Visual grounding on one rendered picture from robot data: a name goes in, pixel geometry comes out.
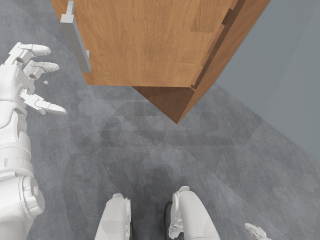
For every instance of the right robot thigh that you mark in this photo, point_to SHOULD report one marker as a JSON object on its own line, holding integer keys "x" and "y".
{"x": 197, "y": 224}

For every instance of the robot left forearm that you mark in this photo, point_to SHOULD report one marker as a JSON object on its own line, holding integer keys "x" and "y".
{"x": 15, "y": 144}

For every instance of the handle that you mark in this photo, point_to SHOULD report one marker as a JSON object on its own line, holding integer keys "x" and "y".
{"x": 73, "y": 35}

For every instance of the cupboard door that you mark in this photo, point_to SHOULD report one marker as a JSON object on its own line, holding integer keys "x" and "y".
{"x": 149, "y": 43}

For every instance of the right robot hand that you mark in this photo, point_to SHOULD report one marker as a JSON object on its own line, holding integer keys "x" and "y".
{"x": 256, "y": 232}

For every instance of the robot left upper arm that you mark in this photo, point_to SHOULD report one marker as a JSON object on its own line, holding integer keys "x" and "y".
{"x": 21, "y": 201}

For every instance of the left robot hand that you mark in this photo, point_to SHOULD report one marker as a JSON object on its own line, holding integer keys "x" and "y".
{"x": 13, "y": 79}

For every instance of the left robot shin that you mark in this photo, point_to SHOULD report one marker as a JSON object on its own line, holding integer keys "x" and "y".
{"x": 127, "y": 227}

